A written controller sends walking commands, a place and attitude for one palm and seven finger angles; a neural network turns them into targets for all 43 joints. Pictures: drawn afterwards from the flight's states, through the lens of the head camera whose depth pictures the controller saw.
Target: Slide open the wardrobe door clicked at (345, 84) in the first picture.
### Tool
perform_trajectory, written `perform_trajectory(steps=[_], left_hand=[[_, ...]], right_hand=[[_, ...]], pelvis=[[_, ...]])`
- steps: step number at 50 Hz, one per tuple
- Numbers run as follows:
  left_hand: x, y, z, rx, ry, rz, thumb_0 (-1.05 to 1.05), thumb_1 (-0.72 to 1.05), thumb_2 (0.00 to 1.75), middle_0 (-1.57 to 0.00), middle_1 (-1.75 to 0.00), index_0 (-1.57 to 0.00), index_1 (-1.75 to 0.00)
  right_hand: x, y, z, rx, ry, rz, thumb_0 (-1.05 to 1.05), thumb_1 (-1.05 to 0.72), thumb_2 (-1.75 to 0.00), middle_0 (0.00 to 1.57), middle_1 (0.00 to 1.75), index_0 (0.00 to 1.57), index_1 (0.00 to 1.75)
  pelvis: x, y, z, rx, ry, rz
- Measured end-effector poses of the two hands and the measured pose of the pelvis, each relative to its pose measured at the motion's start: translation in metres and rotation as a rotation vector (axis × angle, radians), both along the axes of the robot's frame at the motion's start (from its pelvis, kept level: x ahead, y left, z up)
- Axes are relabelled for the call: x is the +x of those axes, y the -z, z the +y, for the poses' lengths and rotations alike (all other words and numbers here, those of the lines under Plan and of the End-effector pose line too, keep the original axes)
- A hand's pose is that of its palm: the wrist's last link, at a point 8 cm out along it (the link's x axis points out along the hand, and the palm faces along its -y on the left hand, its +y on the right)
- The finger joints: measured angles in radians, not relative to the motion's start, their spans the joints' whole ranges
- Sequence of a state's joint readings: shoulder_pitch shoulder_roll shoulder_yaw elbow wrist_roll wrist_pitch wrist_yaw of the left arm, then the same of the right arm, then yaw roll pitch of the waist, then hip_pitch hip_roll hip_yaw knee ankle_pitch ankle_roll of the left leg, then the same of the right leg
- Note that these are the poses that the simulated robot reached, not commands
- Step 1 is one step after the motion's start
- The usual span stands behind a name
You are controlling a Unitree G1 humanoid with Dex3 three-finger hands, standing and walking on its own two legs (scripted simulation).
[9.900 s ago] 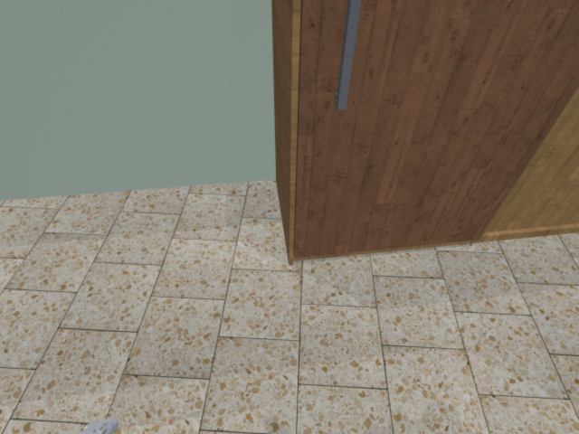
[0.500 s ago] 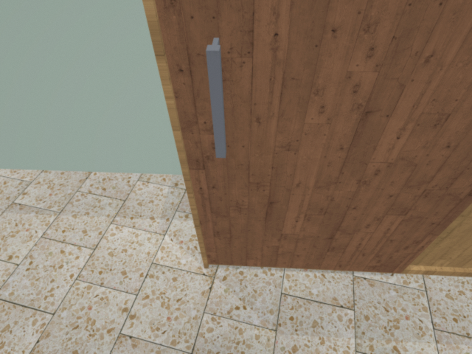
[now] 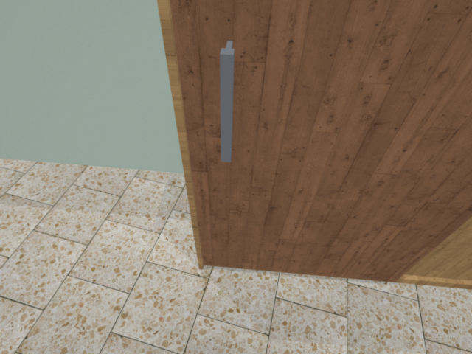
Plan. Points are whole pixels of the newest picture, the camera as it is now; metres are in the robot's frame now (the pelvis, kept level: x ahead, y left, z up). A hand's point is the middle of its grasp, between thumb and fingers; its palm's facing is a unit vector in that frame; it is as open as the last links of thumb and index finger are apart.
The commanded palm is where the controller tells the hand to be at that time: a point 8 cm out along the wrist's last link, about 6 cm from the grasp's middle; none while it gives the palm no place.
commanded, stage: look again from close up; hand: left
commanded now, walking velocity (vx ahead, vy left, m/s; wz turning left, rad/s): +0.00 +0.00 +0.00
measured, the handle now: (227, 107) +0.55 +0.06 +0.13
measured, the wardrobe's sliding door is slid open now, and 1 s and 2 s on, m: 0.00 0.00 0.00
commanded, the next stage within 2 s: shuffle to correct the standing spot in 0.76 s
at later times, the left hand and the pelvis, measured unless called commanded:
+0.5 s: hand out of the picture +0.02 +0.19 -0.17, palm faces +0.01 -0.97 -0.24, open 7.3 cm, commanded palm none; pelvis +0.00 -0.01 +0.00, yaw +0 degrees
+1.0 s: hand out of the picture +0.02 +0.17 -0.17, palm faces +0.01 -0.97 -0.23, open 7.3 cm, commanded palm none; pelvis +0.01 -0.02 +0.00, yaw +0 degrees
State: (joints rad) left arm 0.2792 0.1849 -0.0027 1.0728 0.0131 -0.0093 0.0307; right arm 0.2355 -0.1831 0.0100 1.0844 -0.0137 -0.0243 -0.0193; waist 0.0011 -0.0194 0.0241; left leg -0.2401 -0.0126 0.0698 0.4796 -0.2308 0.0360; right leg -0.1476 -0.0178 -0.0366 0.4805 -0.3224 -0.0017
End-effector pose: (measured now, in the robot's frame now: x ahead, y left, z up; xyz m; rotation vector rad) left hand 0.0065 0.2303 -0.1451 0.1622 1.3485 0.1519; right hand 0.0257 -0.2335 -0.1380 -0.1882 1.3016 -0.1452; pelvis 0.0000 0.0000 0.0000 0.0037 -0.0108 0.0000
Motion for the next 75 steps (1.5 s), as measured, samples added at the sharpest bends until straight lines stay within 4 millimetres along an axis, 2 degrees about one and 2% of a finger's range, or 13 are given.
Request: perform_trajectory(steps=[13,33,45,51,61,65,70,72,75], left_hand=[[0.002,-0.004,0.005,0.02,0.004,0.006,0.01,0.91,0.9,-0.2,-0.3,-0.2,-0.3],[0.018,-0.009,0.003,0.037,0.017,-0.024,0.01,0.91,0.9,-0.2,-0.3,-0.2,-0.3],[0.02,-0.011,-0.001,0.043,0.018,-0.027,0.01,0.91,0.9,-0.2,-0.3,-0.21,-0.3],[0.009,-0.003,-0.013,0.017,0.002,0.012,0.01,0.91,0.9,-0.2,-0.3,-0.2,-0.3],[-0.015,0.014,-0.047,-0.054,-0.058,0.143,0.01,0.91,0.9,-0.2,-0.3,-0.2,-0.3],[-0.022,0.02,-0.056,-0.071,-0.105,0.186,0.0,0.91,0.9,-0.2,-0.3,-0.2,-0.3],[-0.026,0.022,-0.062,-0.099,-0.126,0.271,0.0,0.91,0.9,-0.2,-0.3,-0.2,-0.3],[-0.015,0.018,-0.06,-0.099,-0.107,0.284,0.01,0.91,0.9,-0.2,-0.3,-0.2,-0.3],[0.018,0.012,-0.053,-0.078,-0.081,0.235,0.01,0.91,0.9,-0.2,-0.3,-0.2,-0.3]], right_hand=[[0.017,-0.003,-0.01,-0.007,-0.02,-0.018,0.0,-0.91,-0.9,0.2,0.3,0.2,0.3],[0.017,-0.005,-0.027,-0.022,-0.02,0.0,0.0,-0.91,-0.9,0.2,0.3,0.2,0.3],[0.019,-0.005,-0.033,-0.021,-0.021,-0.002,0.0,-0.91,-0.9,0.2,0.3,0.2,0.3],[0.013,0.001,-0.026,0.002,-0.011,0.024,0.0,-0.91,-0.9,0.2,0.3,0.2,0.3],[0.001,0.016,-0.012,0.044,0.035,0.129,0.0,-0.91,-0.9,0.2,0.3,0.2,0.3],[0.013,0.018,-0.01,0.031,0.028,0.166,0.0,-0.91,-0.9,0.2,0.3,0.2,0.3],[0.051,0.012,-0.008,-0.018,0.031,0.123,0.01,-0.92,-0.9,0.2,0.3,0.2,0.3],[0.061,0.006,-0.008,-0.026,0.055,0.079,0.01,-0.93,-0.9,0.2,0.3,0.2,0.3],[0.067,0.0,-0.008,-0.021,0.06,0.064,0.01,-0.93,-0.9,0.2,0.3,0.2,0.3]], pelvis=[[0.002,-0.002,-0.005,0.001,-0.001,0.001],[0.005,-0.004,-0.015,0.005,-0.001,0.0],[0.006,-0.005,-0.021,0.006,-0.001,-0.001],[0.014,-0.001,-0.024,0.007,0.001,-0.001],[0.047,0.011,-0.033,0.0,0.0,0.016],[0.063,0.016,-0.033,-0.018,-0.026,0.019],[0.084,0.016,-0.025,-0.011,-0.006,0.004],[0.09,0.011,-0.023,-0.009,0.007,0.0],[0.094,0.003,-0.024,-0.016,0.003,-0.001]])
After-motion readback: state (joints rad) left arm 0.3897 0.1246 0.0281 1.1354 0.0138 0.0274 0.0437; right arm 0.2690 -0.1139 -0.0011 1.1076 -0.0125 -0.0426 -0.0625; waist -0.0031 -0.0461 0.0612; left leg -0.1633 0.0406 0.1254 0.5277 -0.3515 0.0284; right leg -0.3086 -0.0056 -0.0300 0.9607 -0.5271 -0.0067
